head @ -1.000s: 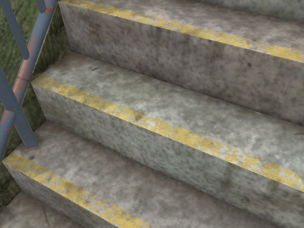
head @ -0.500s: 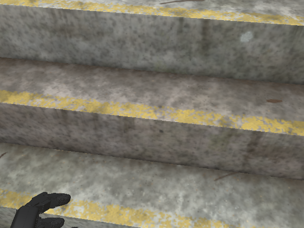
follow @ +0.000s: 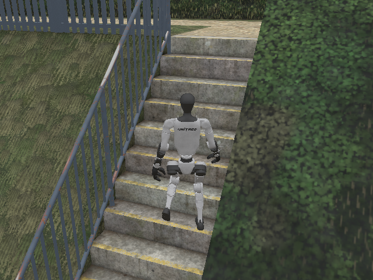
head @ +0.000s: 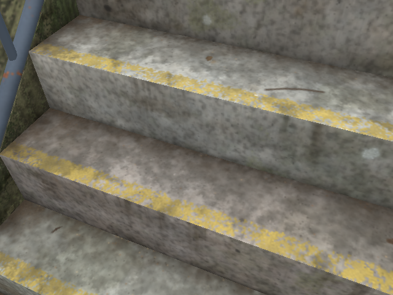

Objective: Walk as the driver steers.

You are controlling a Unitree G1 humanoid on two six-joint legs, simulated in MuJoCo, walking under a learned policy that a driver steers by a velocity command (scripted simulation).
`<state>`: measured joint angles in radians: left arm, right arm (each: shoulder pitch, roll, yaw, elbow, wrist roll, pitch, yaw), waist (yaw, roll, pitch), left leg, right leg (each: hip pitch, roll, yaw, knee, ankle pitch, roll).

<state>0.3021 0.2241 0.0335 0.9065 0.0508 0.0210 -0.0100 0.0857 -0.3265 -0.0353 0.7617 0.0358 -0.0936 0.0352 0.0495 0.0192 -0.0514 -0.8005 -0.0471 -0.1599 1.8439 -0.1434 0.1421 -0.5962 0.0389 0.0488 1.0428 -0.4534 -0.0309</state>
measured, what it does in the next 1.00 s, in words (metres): climbs: left foot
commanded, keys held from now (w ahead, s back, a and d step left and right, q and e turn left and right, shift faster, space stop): shift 1.00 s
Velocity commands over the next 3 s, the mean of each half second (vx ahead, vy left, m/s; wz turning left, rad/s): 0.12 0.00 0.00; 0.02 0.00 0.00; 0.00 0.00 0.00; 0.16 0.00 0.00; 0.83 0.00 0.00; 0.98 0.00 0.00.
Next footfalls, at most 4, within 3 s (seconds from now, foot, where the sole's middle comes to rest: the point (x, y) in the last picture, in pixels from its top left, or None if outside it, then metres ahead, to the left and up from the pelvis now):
0.32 left None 0.13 0.14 -0.71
2.44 right None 0.36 -0.12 -0.49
2.86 left None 0.40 0.13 -0.50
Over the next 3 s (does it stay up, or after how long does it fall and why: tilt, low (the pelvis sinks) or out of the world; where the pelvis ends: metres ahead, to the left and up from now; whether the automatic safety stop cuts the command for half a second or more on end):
stays up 0.33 0.05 0.24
